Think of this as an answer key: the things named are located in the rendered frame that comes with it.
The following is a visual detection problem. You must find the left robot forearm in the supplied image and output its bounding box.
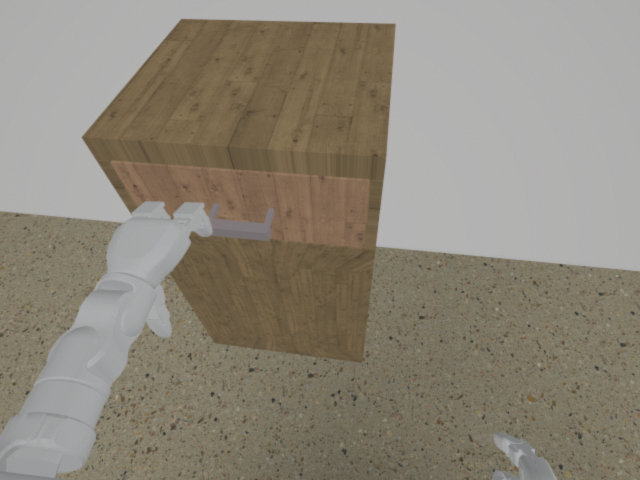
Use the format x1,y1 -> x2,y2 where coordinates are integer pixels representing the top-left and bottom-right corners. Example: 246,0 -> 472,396
0,272 -> 156,478

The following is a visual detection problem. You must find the cabinet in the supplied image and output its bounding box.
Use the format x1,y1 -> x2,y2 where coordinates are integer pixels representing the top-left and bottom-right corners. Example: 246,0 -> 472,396
82,19 -> 396,363

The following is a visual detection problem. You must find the drawer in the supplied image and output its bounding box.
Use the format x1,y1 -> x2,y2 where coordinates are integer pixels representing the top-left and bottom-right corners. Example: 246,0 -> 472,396
110,161 -> 370,248

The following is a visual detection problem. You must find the handle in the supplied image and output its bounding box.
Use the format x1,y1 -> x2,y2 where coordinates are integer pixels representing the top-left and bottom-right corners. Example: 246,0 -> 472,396
208,203 -> 275,241

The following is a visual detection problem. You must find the right robot hand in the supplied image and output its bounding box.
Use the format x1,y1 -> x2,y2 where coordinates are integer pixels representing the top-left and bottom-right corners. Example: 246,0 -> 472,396
492,432 -> 557,480

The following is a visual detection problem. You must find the left robot hand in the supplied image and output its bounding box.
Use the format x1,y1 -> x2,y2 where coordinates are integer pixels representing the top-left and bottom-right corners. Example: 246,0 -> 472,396
106,201 -> 213,338

